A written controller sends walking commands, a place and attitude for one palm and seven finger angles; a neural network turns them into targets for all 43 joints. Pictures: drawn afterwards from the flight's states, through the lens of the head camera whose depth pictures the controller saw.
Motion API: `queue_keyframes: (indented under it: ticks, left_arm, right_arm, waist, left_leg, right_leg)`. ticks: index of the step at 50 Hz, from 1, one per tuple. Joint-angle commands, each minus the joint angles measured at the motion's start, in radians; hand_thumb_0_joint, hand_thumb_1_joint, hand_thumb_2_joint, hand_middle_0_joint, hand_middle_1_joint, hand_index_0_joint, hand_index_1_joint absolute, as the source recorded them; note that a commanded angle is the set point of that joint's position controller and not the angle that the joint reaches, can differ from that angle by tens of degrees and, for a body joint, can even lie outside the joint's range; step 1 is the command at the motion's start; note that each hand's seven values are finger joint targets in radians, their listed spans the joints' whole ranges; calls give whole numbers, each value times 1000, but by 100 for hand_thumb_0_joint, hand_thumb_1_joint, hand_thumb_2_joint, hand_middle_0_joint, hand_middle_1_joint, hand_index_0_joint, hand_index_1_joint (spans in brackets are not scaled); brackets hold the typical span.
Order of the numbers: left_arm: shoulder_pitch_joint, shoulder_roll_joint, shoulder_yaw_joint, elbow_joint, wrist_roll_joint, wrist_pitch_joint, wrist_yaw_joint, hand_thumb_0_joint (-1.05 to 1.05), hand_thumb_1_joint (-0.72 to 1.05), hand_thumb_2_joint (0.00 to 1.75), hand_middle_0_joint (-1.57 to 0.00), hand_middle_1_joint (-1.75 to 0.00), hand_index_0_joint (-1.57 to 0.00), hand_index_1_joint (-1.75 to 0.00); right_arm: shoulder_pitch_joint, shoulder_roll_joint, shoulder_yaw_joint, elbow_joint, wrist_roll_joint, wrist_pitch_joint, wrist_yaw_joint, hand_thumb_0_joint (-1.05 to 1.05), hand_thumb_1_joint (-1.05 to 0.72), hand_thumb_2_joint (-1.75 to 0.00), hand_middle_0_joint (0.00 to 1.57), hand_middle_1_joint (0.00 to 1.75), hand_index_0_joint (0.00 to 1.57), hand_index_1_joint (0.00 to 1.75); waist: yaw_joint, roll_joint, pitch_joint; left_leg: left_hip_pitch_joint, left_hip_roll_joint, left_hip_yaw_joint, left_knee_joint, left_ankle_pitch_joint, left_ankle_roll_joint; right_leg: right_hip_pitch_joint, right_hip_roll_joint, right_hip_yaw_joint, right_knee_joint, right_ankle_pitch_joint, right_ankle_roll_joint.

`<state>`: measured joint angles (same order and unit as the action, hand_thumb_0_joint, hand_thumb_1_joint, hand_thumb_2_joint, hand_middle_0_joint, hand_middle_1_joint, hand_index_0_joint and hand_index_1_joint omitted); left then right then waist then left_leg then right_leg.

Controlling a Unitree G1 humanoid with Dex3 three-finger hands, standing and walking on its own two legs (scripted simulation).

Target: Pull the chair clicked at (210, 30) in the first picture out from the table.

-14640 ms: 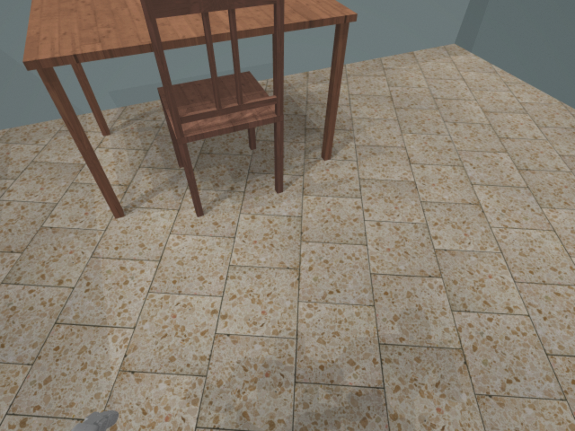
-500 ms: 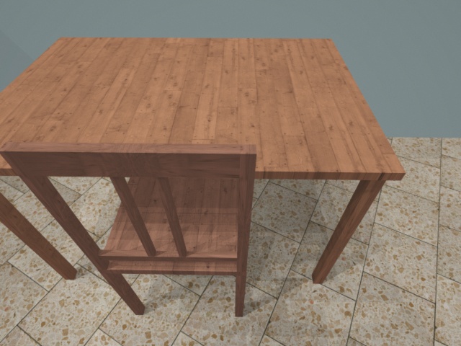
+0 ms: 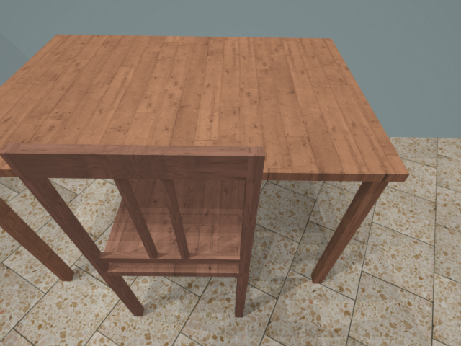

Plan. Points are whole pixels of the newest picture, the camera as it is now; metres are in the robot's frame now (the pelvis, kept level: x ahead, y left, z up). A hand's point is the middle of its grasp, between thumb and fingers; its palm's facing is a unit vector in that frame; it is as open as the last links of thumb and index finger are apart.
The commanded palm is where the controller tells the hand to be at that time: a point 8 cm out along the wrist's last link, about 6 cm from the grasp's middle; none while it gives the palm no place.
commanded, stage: look again from close up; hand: left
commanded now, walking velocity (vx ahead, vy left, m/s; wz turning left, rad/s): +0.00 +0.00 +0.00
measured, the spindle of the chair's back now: (139, 222) +0.38 +0.23 -0.08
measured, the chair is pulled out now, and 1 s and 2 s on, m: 0.00 0.00 0.00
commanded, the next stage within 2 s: none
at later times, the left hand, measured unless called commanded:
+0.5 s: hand out of the picture -0.02 +0.18 -0.18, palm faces +0.02 -0.99 -0.16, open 7.3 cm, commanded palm none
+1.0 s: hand out of the picture -0.02 +0.18 -0.18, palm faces +0.02 -0.99 -0.16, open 7.3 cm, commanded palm none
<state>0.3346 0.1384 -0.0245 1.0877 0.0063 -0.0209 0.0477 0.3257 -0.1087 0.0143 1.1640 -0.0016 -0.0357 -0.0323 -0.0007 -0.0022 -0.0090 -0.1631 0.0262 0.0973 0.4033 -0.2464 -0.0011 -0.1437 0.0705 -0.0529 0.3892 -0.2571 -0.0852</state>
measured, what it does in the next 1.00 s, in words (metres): stands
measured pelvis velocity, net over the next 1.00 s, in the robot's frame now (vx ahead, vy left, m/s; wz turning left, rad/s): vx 0.00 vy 0.02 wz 0.00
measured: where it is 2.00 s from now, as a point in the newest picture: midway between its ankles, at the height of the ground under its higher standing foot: outside the picture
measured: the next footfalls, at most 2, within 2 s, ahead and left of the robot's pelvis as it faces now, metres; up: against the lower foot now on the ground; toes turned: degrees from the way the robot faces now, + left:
none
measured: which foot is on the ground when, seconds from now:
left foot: down 0.00-1.00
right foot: down 0.00-1.00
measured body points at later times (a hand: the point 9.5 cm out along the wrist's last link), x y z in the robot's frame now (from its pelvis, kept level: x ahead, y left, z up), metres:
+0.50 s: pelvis +0.00 +0.02 +0.00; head +0.00 +0.02 +0.45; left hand -0.02 +0.23 -0.16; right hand -0.02 -0.18 -0.16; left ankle -0.02 +0.12 -0.74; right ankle -0.03 -0.06 -0.74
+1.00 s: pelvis +0.00 +0.02 +0.00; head +0.01 +0.03 +0.45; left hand -0.02 +0.23 -0.16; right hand -0.03 -0.18 -0.16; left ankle -0.02 +0.12 -0.74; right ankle -0.03 -0.06 -0.74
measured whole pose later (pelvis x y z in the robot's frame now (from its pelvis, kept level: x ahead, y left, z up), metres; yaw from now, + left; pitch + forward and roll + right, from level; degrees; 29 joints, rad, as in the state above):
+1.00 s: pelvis +0.00 +0.02 +0.00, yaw +0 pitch +1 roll +0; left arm 0.36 0.13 -0.03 1.08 0.01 -0.02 0.04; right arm 0.33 -0.10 0.02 1.18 0.00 -0.05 -0.03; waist 0.00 -0.02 -0.01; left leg -0.16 -0.01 0.11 0.39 -0.25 0.03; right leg -0.15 0.04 -0.04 0.40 -0.26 -0.05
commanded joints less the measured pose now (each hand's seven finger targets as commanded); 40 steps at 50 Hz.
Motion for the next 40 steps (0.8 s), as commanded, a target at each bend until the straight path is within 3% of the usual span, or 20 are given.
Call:
queue_keyframes:
  ticks: [1,7,17,33,40]
  left_arm:
    - [85,77,12,-33,-1,-19,7,0,90,90,-20,-30,-20,-30]
    - [89,76,11,-36,-1,-22,6,0,90,90,-20,-30,-20,-30]
    - [100,68,5,-34,0,-20,4,0,90,90,-20,-30,-20,-30]
    - [109,63,3,-37,0,-19,4,0,90,90,-20,-30,-20,-30]
    - [116,63,3,-36,0,-21,4,0,90,90,-20,-30,-20,-30]
  right_arm:
    - [88,-78,-14,-11,-2,-9,-5,0,-90,-90,20,30,20,30]
    - [87,-80,-14,-6,-2,-15,-5,0,-90,-90,20,30,20,30]
    - [83,-80,-11,-3,-2,-19,-5,0,-90,-90,20,30,20,30]
    - [84,-79,-12,1,0,-19,-3,0,-90,-90,20,30,20,30]
    - [87,-77,-11,4,0,-22,-4,0,-90,-90,20,30,20,30]
  waist:
    - [-1,-6,69]
    - [-2,-11,48]
    - [-2,9,71]
    - [-1,-2,90]
    - [-2,7,61]
  left_leg:
    - [3,77,-112,-50,156,38]
    - [23,83,-118,-51,204,42]
    - [34,88,-132,-70,203,49]
    - [16,84,-133,-74,166,54]
    - [32,84,-136,-67,193,55]
  right_leg:
    - [-61,-162,169,-74,225,58]
    - [-55,-162,162,-59,250,48]
    - [-88,-160,157,-62,181,30]
    - [-96,-160,155,-72,157,30]
    - [-89,-162,158,-60,181,29]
